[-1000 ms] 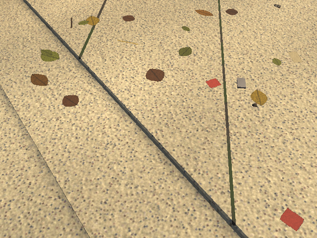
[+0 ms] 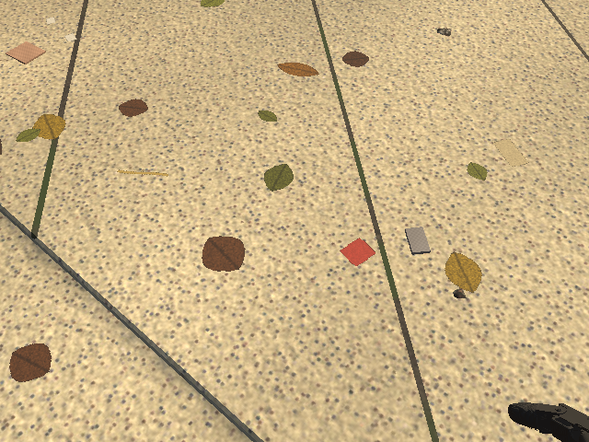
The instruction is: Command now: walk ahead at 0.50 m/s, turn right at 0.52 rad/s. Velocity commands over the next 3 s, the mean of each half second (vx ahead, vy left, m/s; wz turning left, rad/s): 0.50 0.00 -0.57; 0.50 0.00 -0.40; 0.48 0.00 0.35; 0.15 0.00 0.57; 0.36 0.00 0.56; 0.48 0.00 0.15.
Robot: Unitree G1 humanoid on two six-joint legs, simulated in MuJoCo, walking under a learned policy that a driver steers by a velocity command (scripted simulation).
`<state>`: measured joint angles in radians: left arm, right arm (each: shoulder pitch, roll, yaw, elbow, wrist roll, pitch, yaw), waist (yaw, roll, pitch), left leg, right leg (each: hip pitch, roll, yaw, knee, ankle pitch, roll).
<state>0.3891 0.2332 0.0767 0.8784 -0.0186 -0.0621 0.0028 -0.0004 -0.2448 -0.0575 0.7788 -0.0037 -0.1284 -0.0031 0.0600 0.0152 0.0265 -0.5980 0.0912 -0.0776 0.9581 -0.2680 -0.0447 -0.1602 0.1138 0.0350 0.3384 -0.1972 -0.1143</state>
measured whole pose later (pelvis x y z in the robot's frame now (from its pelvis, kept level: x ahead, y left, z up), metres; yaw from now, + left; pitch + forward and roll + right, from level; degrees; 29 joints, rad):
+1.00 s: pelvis +0.51 -0.13 +0.04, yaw -29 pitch +2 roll +0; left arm 0.35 0.25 0.05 0.72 0.00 -0.08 -0.02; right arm 0.13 -0.30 -0.06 0.76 0.01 -0.07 0.00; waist 0.03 0.04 -0.01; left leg -0.72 0.13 -0.03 1.05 -0.12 -0.02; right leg -0.16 0.07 -0.04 0.33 -0.20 -0.09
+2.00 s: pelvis +0.94 -0.28 +0.03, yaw +4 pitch +2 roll +0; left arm 0.14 0.25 0.05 0.67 0.02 0.00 0.04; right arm 0.19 -0.31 -0.08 0.64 0.02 0.07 -0.02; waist 0.01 0.03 0.05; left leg -0.53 0.03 -0.02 1.01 -0.42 -0.07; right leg -0.37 -0.03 -0.08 0.44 -0.11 -0.03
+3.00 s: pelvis +1.33 -0.15 +0.03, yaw +23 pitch +2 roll -2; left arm 0.37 0.29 0.06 0.87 -0.03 -0.07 -0.02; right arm 0.07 -0.26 -0.03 0.64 0.02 -0.07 0.03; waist 0.11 0.03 0.03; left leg -0.62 0.08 -0.03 0.58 0.00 0.01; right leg 0.03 0.04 -0.02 0.24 -0.30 -0.01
